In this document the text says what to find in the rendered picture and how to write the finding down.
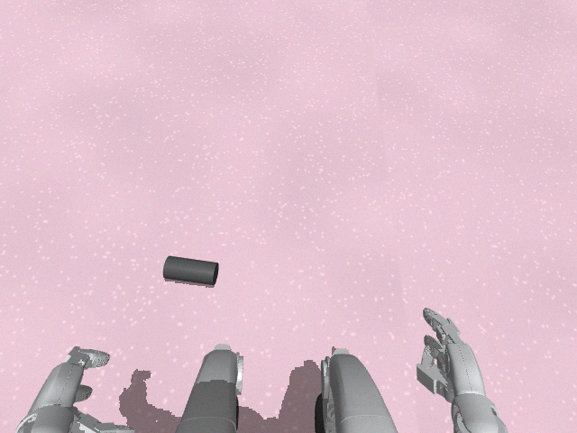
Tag can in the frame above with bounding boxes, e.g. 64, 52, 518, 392
163, 256, 219, 285

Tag left robot arm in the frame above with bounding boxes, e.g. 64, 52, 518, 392
14, 405, 74, 433

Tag left robot hand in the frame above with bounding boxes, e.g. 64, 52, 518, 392
27, 346, 135, 433

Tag right robot arm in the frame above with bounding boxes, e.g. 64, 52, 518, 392
451, 393, 508, 433

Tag right robot hand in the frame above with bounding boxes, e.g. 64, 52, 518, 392
417, 308, 486, 403

